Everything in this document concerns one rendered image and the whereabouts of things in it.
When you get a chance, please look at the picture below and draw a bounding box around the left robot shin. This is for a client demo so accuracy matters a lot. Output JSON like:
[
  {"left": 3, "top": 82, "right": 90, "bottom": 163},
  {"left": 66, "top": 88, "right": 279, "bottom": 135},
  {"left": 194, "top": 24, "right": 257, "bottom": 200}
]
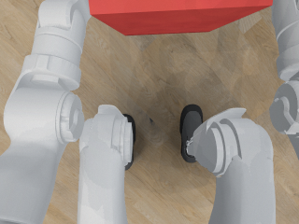
[{"left": 78, "top": 105, "right": 128, "bottom": 165}]

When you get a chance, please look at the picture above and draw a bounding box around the left robot forearm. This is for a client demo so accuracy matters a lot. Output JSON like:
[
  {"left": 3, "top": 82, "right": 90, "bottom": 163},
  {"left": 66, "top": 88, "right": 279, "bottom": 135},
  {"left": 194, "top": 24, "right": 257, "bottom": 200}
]
[{"left": 3, "top": 0, "right": 92, "bottom": 132}]

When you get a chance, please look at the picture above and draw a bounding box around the robot left foot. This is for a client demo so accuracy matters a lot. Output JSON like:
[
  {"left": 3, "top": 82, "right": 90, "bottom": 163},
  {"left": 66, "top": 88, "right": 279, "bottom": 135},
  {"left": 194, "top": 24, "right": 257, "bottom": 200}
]
[{"left": 123, "top": 114, "right": 135, "bottom": 171}]

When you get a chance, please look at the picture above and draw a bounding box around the robot left upper arm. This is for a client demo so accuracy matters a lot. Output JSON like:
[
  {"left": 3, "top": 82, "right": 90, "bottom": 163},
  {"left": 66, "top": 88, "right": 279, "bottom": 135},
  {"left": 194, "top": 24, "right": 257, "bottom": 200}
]
[{"left": 0, "top": 87, "right": 85, "bottom": 224}]

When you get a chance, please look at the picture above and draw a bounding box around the carton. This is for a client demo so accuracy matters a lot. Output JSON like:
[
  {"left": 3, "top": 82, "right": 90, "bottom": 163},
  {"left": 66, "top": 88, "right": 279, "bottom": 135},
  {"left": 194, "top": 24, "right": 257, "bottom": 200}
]
[{"left": 88, "top": 0, "right": 273, "bottom": 36}]

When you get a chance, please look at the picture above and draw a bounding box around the robot right upper arm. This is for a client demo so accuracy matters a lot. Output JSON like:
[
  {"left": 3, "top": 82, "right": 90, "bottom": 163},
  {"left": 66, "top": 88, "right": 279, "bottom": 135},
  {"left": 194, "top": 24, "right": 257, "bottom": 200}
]
[{"left": 269, "top": 77, "right": 299, "bottom": 160}]

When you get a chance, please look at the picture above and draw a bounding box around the right robot forearm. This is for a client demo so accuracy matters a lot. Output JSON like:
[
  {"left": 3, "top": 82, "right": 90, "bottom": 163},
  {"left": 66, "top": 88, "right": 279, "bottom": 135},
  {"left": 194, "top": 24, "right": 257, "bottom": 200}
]
[{"left": 270, "top": 0, "right": 299, "bottom": 81}]

